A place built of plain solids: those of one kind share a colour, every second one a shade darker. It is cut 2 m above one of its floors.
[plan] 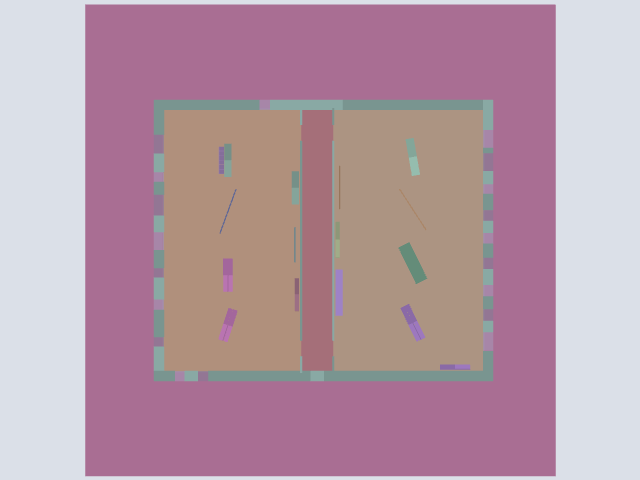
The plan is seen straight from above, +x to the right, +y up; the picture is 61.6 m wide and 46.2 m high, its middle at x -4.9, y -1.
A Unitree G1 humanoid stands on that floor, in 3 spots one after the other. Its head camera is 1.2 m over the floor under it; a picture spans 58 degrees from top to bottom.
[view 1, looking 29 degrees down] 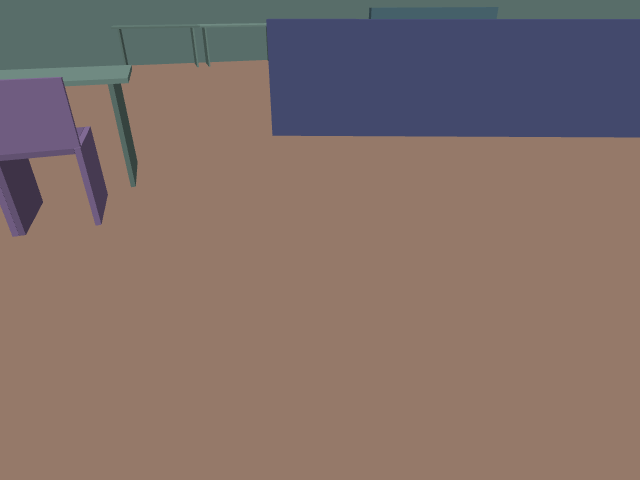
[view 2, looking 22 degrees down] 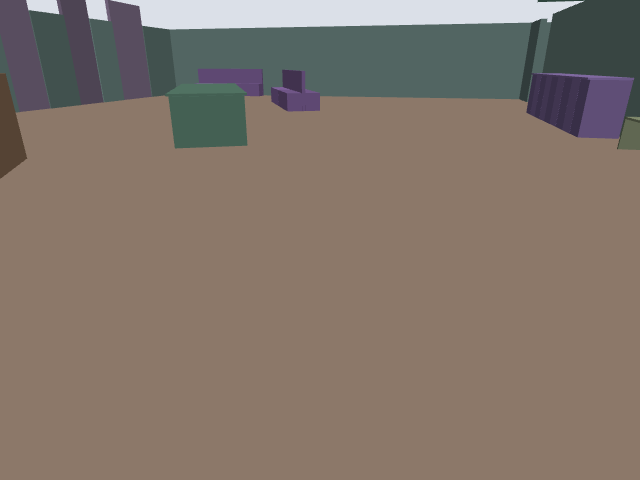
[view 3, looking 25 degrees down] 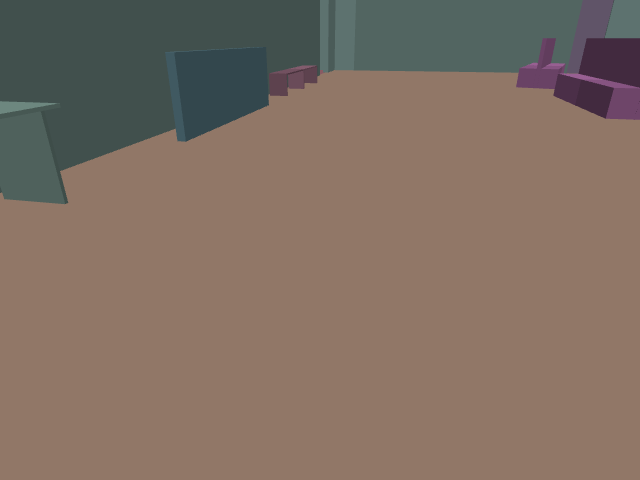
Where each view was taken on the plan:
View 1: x -17.30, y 4.86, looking -19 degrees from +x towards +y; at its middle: floor_store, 2.48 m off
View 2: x -0.04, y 4.86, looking -77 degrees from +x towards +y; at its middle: floor_study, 3.20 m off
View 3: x -10.22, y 5.31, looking -78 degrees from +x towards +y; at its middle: floor_store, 2.84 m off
